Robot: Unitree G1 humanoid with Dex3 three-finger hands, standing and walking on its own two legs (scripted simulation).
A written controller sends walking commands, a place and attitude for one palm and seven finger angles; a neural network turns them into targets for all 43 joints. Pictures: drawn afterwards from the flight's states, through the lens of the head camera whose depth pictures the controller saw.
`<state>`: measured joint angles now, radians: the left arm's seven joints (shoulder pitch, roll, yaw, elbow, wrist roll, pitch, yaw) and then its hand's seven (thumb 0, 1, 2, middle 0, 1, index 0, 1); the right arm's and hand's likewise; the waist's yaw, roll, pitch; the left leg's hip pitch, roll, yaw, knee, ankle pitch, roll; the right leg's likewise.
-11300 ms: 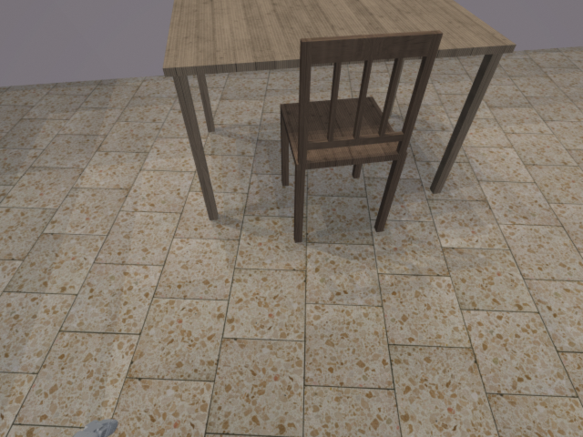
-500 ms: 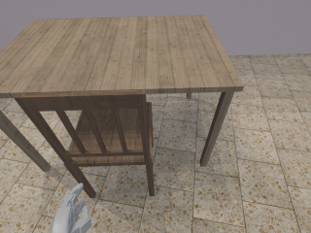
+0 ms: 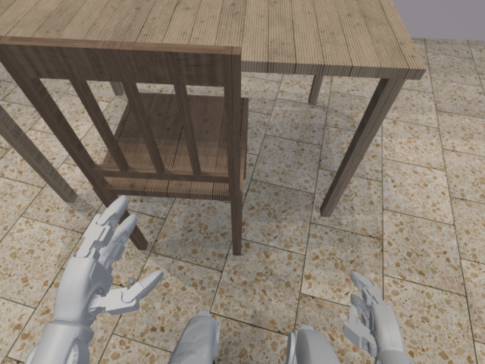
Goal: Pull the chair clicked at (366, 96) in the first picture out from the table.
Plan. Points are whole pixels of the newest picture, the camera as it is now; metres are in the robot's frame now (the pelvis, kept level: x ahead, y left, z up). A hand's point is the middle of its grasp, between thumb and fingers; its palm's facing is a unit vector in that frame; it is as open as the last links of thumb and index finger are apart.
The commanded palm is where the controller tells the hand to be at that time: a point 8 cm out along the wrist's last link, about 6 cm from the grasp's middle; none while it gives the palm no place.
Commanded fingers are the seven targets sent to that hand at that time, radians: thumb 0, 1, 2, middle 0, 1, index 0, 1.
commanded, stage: raise the hand toward the chair's back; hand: left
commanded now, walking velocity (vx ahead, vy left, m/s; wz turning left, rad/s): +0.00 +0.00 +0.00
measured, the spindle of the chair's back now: (146, 132) +0.54 +0.26 +0.01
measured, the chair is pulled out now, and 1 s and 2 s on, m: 0.00 0.00 0.00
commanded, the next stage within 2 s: aim the fingers beside a spindle in 1.42 s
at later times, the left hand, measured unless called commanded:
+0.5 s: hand (118, 255) +0.25 +0.21 +0.07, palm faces +0.04 -1.00 -0.06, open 15.7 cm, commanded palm +0.23 +0.27 +0.07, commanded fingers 0.00 -0.50 0.30 -0.06 -0.08 -0.06 -0.08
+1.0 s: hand (111, 230) +0.28 +0.23 +0.07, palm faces +0.03 -1.00 -0.06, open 16.9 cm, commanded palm +0.26 +0.28 +0.08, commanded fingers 0.00 -0.50 0.30 -0.06 -0.08 -0.06 -0.08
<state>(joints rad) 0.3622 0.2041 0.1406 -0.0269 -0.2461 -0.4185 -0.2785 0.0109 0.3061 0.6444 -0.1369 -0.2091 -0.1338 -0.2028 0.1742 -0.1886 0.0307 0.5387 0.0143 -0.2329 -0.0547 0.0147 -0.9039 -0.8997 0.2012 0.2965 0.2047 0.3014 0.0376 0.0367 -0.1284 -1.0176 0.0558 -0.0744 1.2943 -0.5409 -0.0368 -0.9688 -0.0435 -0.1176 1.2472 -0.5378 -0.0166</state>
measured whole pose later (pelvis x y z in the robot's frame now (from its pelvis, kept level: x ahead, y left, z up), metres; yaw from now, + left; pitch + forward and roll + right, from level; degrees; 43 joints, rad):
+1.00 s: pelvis +0.03 +0.02 +0.03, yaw -1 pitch +16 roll -3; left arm 0.28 0.24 0.23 0.05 -0.26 -0.35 -0.25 -0.01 -0.50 0.30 -0.06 -0.08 -0.06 -0.08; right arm 0.23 -0.23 0.01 0.55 0.01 -0.20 -0.05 0.02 -0.90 -0.90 0.20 0.30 0.20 0.30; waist -0.01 0.03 -0.13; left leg -0.90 0.04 -0.03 1.15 -0.53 0.00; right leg -0.85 -0.05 -0.08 1.09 -0.51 0.02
